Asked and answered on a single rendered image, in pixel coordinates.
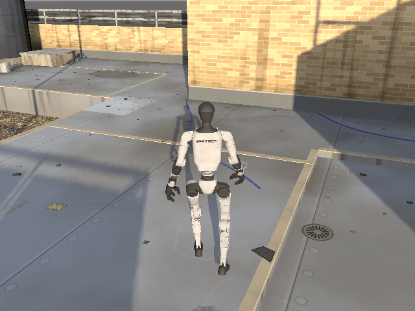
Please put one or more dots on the robot right hand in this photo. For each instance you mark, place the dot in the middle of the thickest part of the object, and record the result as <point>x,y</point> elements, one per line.
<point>236,176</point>

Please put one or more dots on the right robot forearm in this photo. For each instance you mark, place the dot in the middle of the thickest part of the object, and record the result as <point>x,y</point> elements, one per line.
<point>238,167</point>

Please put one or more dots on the robot left hand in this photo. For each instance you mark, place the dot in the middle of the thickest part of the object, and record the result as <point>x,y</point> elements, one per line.
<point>169,192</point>

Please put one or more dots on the robot left upper arm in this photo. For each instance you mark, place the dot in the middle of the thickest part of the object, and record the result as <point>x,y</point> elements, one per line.
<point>183,146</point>

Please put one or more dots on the left robot forearm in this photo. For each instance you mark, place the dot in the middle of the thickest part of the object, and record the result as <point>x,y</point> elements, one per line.
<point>174,174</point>

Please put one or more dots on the robot right upper arm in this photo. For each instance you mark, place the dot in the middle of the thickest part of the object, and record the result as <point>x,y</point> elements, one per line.
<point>230,145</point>

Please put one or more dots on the left robot thigh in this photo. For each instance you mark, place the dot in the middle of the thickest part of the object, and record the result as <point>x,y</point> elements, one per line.
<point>192,190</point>

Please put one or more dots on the right robot shin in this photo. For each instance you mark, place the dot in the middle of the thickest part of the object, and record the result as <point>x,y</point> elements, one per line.
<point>224,243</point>

